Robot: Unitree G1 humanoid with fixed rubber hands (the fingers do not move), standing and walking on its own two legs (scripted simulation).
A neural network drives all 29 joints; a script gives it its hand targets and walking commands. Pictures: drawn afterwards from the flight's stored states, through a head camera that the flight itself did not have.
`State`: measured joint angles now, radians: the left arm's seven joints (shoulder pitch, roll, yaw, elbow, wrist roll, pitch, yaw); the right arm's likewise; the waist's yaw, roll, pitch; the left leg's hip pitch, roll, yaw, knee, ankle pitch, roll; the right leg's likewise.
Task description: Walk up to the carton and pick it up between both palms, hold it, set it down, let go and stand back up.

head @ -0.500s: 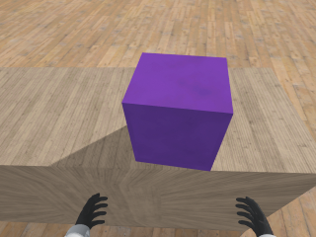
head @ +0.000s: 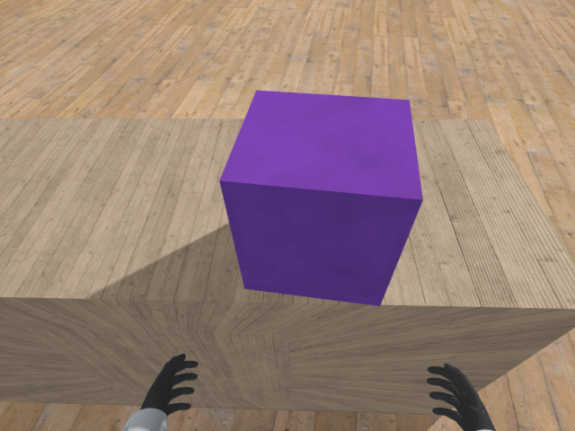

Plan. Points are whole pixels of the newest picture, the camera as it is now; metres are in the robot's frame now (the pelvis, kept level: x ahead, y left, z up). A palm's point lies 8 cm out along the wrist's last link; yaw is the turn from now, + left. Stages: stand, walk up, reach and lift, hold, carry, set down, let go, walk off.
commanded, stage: let go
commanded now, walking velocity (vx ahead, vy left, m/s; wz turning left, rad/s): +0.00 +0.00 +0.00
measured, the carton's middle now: (320, 202) +0.41 -0.01 +0.10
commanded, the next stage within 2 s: stand in 0.18 s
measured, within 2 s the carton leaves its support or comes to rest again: neither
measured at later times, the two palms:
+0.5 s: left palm out of the picture +0.04 +0.25 -0.12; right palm out of the picture +0.06 -0.24 -0.13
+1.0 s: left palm out of the picture -0.08 +0.22 -0.15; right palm out of the picture -0.03 -0.21 -0.15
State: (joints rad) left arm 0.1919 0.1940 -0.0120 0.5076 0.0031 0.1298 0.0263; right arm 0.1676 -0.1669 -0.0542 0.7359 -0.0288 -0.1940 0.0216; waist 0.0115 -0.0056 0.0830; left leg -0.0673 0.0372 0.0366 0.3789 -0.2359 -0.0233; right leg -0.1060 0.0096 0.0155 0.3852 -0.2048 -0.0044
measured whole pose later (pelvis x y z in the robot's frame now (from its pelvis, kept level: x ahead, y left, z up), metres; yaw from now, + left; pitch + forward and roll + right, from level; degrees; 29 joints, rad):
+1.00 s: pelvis -0.02 +0.01 -0.01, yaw +3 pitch +1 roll +0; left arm 0.45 0.12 0.01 1.05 0.03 -0.02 0.02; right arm 0.40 -0.15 -0.02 1.06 -0.03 -0.02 0.00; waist 0.01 0.02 -0.08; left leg -0.26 0.01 -0.01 0.47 -0.23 0.00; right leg -0.27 -0.03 -0.03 0.45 -0.20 0.01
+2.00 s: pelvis -0.02 +0.00 -0.01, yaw +4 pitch +0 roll +0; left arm 0.39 0.09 0.00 1.15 0.01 -0.01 0.03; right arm 0.38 -0.10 0.01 1.16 -0.02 0.00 -0.03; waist 0.00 0.01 -0.05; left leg -0.25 0.00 -0.03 0.46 -0.22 -0.02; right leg -0.26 -0.03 -0.03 0.46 -0.21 0.01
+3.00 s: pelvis -0.01 +0.00 +0.00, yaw +4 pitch +0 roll +0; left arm 0.35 0.08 0.01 1.15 0.01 -0.02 0.03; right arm 0.37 -0.10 0.01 1.17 -0.01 0.00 -0.04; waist -0.01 0.01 -0.02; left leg -0.20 0.01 -0.04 0.44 -0.23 -0.02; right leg -0.21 -0.02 -0.03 0.44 -0.22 0.00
